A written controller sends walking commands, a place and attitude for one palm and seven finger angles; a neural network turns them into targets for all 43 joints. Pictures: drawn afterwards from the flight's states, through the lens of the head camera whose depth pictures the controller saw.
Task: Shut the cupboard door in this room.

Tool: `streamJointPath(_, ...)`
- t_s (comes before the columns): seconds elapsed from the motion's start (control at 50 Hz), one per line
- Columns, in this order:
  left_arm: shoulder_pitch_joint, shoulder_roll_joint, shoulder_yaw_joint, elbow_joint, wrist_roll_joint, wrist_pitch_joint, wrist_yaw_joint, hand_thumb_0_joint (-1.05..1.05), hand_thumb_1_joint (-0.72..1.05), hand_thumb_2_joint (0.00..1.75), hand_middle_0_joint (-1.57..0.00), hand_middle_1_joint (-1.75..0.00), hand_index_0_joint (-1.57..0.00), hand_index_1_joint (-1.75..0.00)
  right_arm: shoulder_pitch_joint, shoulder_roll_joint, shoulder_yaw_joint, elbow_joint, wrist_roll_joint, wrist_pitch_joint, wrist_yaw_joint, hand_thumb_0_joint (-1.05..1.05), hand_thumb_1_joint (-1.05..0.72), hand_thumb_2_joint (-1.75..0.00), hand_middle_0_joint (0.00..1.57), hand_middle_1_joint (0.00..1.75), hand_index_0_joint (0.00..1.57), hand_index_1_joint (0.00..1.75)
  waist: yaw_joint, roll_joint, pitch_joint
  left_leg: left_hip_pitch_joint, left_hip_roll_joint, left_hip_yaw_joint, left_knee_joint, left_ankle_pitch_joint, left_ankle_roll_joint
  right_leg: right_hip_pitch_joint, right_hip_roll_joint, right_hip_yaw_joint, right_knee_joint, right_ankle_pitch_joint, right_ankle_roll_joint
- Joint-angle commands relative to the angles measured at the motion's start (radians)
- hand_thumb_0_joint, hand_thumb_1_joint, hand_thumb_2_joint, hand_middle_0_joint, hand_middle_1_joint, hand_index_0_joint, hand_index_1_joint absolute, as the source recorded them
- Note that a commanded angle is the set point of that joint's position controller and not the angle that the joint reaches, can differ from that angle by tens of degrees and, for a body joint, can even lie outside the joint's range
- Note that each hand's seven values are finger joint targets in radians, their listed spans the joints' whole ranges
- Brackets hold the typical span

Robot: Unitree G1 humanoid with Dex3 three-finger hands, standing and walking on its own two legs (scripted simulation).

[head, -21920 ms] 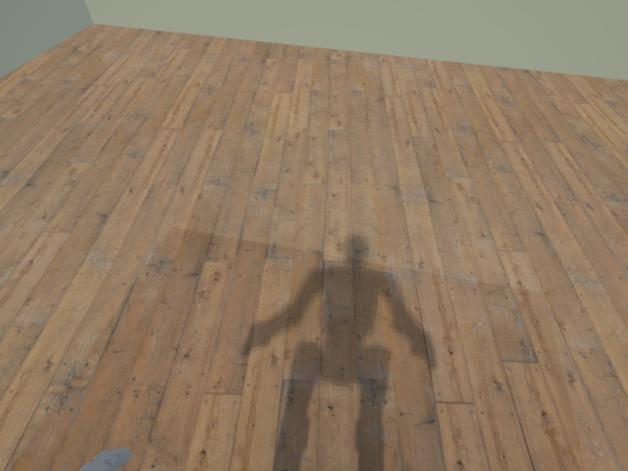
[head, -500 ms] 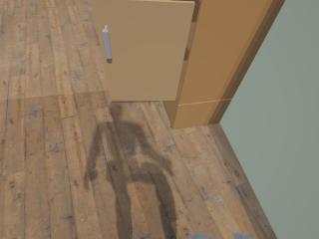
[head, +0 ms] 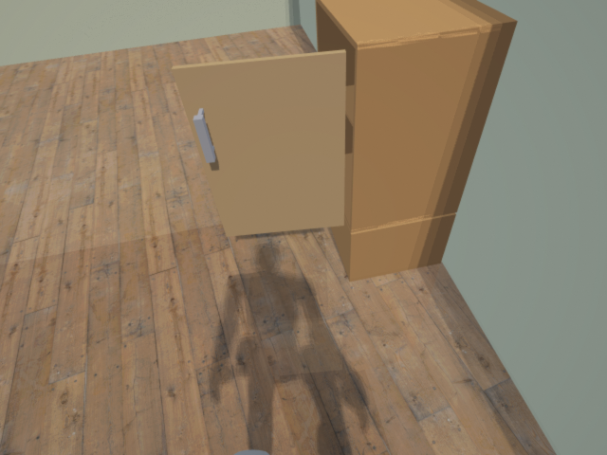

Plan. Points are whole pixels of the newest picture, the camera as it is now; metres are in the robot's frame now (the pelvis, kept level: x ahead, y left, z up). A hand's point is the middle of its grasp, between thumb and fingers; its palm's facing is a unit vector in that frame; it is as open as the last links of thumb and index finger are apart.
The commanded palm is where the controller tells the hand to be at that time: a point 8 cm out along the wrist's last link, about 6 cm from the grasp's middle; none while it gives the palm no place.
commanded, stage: take the last steps up to it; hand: left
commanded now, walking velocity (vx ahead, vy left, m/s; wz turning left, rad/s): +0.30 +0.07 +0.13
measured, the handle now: (205, 135) +0.88 +0.32 -0.03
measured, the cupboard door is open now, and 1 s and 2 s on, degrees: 83 83 83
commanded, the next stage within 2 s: come to a stop and stand still in 0.82 s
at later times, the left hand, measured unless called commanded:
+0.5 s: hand out of the picture +0.05 +0.22 -0.19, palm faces +0.18 -0.97 -0.14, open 7.4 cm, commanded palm none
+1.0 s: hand (216, 297) +0.46 +0.23 -0.18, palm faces -0.03 -0.98 -0.20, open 7.4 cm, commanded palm none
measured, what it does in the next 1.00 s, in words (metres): walks ahead: left foot, then right foot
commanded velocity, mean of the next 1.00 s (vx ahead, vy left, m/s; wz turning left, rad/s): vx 0.19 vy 0.01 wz -0.02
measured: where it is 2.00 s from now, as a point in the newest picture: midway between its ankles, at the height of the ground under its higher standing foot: outside the picture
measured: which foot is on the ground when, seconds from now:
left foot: up 0.00-0.38, down 0.40-0.94, up 0.96-1.00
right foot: down 0.00-0.40, up 0.42-0.92, down 0.94-1.00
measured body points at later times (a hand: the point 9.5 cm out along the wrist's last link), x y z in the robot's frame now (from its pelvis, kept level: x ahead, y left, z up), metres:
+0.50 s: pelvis +0.17 +0.09 -0.02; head +0.20 +0.10 +0.43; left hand +0.04 +0.27 -0.17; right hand +0.31 -0.12 -0.16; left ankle +0.19 +0.17 -0.75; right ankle +0.04 -0.05 -0.66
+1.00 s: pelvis +0.35 +0.06 -0.02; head +0.39 +0.04 +0.42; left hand +0.47 +0.28 -0.16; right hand +0.25 -0.14 -0.18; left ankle +0.21 +0.17 -0.71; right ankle +0.43 -0.03 -0.75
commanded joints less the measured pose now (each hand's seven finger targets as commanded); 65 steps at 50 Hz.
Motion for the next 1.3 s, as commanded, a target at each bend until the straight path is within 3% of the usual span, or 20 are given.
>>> streamJointPath(0.0,0.059,0.119,0.017,-0.015,-0.009,-0.04,0.01,0.0,0.9,0.9,-0.2,-0.3,-0.2,-0.3,-0.007,-0.014,-0.009,-0.052,0.006,-0.034,0.005,0.0,-0.9,-0.9,0.2,0.3,0.2,0.3,0.0,-0.18,0.148,-0.167,0.049,-0.011,0.091,0.146,-0.032,-0.026,-0.213,0.1,-0.283,-0.006,0.011)
streamJointPath(0.18,0.253,0.106,0.011,0.089,0.005,-0.059,0.022,0.0,0.9,0.9,-0.2,-0.3,-0.2,-0.3,-0.23,0.006,0.015,-0.114,0.009,-0.053,0.015,0.0,-0.9,-0.9,0.2,0.3,0.2,0.3,0.065,-0.176,0.158,-0.26,0.089,0.053,-0.123,0.1,-0.028,0.167,-0.272,0.087,-0.196,0.41,-0.077)
streamJointPath(0.26,0.262,0.121,0.013,0.114,0.011,-0.046,0.028,0.0,0.9,0.9,-0.2,-0.3,-0.2,-0.3,-0.313,0.024,0.031,-0.139,0.015,-0.068,0.019,0.0,-0.9,-0.9,0.2,0.3,0.2,0.3,0.075,-0.229,0.172,-0.133,0.067,0.108,-0.301,0.037,0.004,0.151,-0.278,0.055,-0.142,0.553,-0.077)
streamJointPath(0.3,0.237,0.136,0.02,0.11,0.01,-0.041,0.029,0.0,0.9,0.9,-0.2,-0.3,-0.2,-0.3,-0.276,0.021,0.031,-0.132,0.016,-0.08,0.013,0.0,-0.9,-0.9,0.2,0.3,0.2,0.3,0.049,-0.234,0.135,0.011,0.026,0.142,-0.382,0.0,0.03,0.127,-0.269,0.031,-0.049,0.705,-0.07)
streamJointPath(0.34,0.192,0.147,0.02,0.105,0.001,-0.041,0.027,0.0,0.9,0.9,-0.2,-0.3,-0.2,-0.3,-0.048,-0.024,0.018,-0.061,0.009,-0.095,-0.007,0.0,-0.9,-0.9,0.2,0.3,0.2,0.3,-0.065,-0.19,-0.007,0.356,-0.025,0.166,-0.525,0.123,0.053,0.037,-0.212,-0.028,0.23,0.794,-0.026)
streamJointPath(0.36,0.204,0.12,0.016,0.094,-0.007,-0.041,0.02,0.0,0.9,0.9,-0.2,-0.3,-0.2,-0.3,0.094,-0.117,-0.003,-0.024,0.004,-0.102,-0.018,0.0,-0.9,-0.9,0.2,0.3,0.2,0.3,-0.114,-0.04,-0.134,0.645,0.11,0.054,-0.506,0.233,0.08,-0.149,-0.152,-0.06,0.44,0.497,0.008)
streamJointPath(0.38,0.217,0.059,0.004,0.067,-0.019,-0.042,0.01,0.0,0.9,0.9,-0.2,-0.3,-0.2,-0.3,0.199,-0.214,-0.029,0.001,0.001,-0.108,-0.029,0.0,-0.9,-0.9,0.2,0.3,0.2,0.3,-0.131,0.205,-0.236,0.856,0.387,-0.332,-0.541,0.434,0.198,-0.432,-0.01,-0.071,0.731,-0.221,0.046)
streamJointPath(0.4,0.158,0.068,0.008,0.041,-0.013,-0.038,0.018,0.0,0.9,0.9,-0.2,-0.3,-0.2,-0.3,0.212,-0.23,-0.033,0.007,0.018,-0.096,-0.033,0.0,-0.9,-0.9,0.2,0.3,0.2,0.3,-0.13,0.159,-0.244,0.82,0.453,-0.382,-0.619,0.481,0.251,-0.49,-0.019,0.041,0.881,-0.327,0.018)
streamJointPath(0.46,0.032,0.067,0.021,0.038,-0.005,-0.024,0.002,0.0,0.9,0.9,-0.2,-0.3,-0.2,-0.3,-0.013,-0.087,0.0,-0.045,0.017,-0.117,-0.035,0.0,-0.9,-0.9,0.2,0.3,0.2,0.3,-0.044,-0.027,0.048,0.417,0.373,-0.182,-0.726,0.371,0.196,-0.499,-0.118,0.084,0.915,-0.127,0.027)
streamJointPath(0.56,0.07,0.032,0.03,0.025,0.007,0.02,-0.011,0.0,0.9,0.9,-0.2,-0.3,-0.2,-0.3,-0.042,-0.022,0.025,-0.047,0.022,-0.139,-0.035,0.0,-0.9,-0.9,0.2,0.3,0.2,0.3,0.038,0.073,0.085,0.269,0.256,-0.015,-0.827,0.331,0.151,-0.446,-0.104,0.068,0.808,0.035,0.049)
streamJointPath(0.68,-0.116,0.077,0.04,-0.073,0.008,0.032,-0.024,0.0,0.9,0.9,-0.2,-0.3,-0.2,-0.3,0.008,-0.037,0.014,-0.057,0.018,-0.141,-0.039,0.0,-0.9,-0.9,0.2,0.3,0.2,0.3,0.019,0.034,0.127,0.382,0.263,0.015,-0.829,0.431,0.167,-0.597,-0.107,0.068,0.655,0.14,0.063)
streamJointPath(0.8,-0.272,0.071,0.023,-0.136,0.001,0.018,-0.028,0.0,0.9,0.9,-0.2,-0.3,-0.2,-0.3,0.088,-0.067,0.011,-0.022,0.004,-0.129,-0.046,0.0,-0.9,-0.9,0.2,0.3,0.2,0.3,-0.031,0.019,0.112,0.505,0.264,0.052,-0.728,0.691,0.155,-0.498,-0.051,0.0,0.322,0.088,0.024)
streamJointPath(0.88,-0.083,0.109,0.026,-0.082,0.001,-0.004,-0.02,0.0,0.9,0.9,-0.2,-0.3,-0.2,-0.3,0.07,-0.09,0.012,-0.005,0.014,-0.116,-0.046,0.0,-0.9,-0.9,0.2,0.3,0.2,0.3,0.053,0.028,-0.017,0.509,0.234,0.091,-0.489,0.847,0.108,-0.184,0.027,-0.045,0.131,0.131,-0.019)
streamJointPath(0.9,0.025,0.148,0.038,-0.04,0.006,-0.019,-0.015,0.0,0.9,0.9,-0.2,-0.3,-0.2,-0.3,0.066,-0.075,0.016,-0.004,0.022,-0.116,-0.043,0.0,-0.9,-0.9,0.2,0.3,0.2,0.3,0.1,-0.017,-0.075,0.389,0.188,0.114,-0.324,0.721,0.072,0.03,-0.007,-0.01,0.079,0.288,-0.031)
streamJointPath(0.92,0.128,0.236,0.057,-0.009,0.013,-0.037,0.0,0.0,0.9,0.9,-0.2,-0.3,-0.2,-0.3,0.113,-0.019,0.024,-0.012,0.034,-0.116,-0.036,0.0,-0.9,-0.9,0.2,0.3,0.2,0.3,0.116,-0.205,-0.194,0.139,0.06,0.159,-0.045,0.283,0.019,0.291,-0.259,0.288,0.11,0.744,-0.125)
streamJointPath(0.94,0.154,0.275,0.053,0.006,-0.014,-0.035,0.006,0.0,0.9,0.9,-0.2,-0.3,-0.2,-0.3,0.131,-0.019,0.028,-0.019,0.043,-0.104,-0.044,0.0,-0.9,-0.9,0.2,0.3,0.2,0.3,0.091,-0.198,-0.248,0.109,-0.019,0.082,0.152,-0.344,-0.005,0.286,-0.422,0.413,0.075,1.158,-0.241)
streamJointPath(0.96,0.063,0.241,0.037,-0.02,-0.017,-0.027,0.019,0.0,0.9,0.9,-0.2,-0.3,-0.2,-0.3,0.095,-0.007,0.033,-0.021,0.044,-0.086,-0.054,0.0,-0.9,-0.9,0.2,0.3,0.2,0.3,0.063,-0.096,-0.158,0.122,0.019,-0.028,0.155,-0.339,-0.001,0.154,-0.412,0.331,0.048,1.186,-0.249)
streamJointPath(1.06,-0.154,0.191,0.03,-0.07,-0.004,0.008,0.039,0.0,0.9,0.9,-0.2,-0.3,-0.2,-0.3,0.066,0.019,0.017,0.007,0.041,-0.005,-0.045,0.0,-0.9,-0.9,0.2,0.3,0.2,0.3,-0.011,-0.082,-0.029,0.171,0.034,-0.033,0.08,-0.211,-0.026,-0.16,-0.294,0.159,-0.036,0.789,-0.15)
streamJointPath(1.18,-0.151,0.212,0.056,-0.094,0.001,0.031,0.039,0.0,0.9,0.9,-0.2,-0.3,-0.2,-0.3,-0.022,-0.021,-0.006,-0.051,0.021,0.024,-0.031,0.0,-0.9,-0.9,0.2,0.3,0.2,0.3,0.012,-0.192,-0.045,0.067,0.013,-0.038,0.121,-0.141,-0.059,-0.143,-0.285,0.17,-0.046,0.632,-0.144)
streamJointPath(1.28,-0.155,0.238,0.064,-0.111,0.018,0.045,0.036,0.0,0.9,0.9,-0.2,-0.3,-0.2,-0.3,-0.089,-0.021,0.001,-0.096,0.025,0.006,-0.024,0.0,-0.9,-0.9,0.2,0.3,0.2,0.3,0.029,-0.262,-0.05,0.131,0.007,-0.001,-0.088,-0.175,-0.051,-0.139,-0.258,0.196,-0.062,0.398,-0.145)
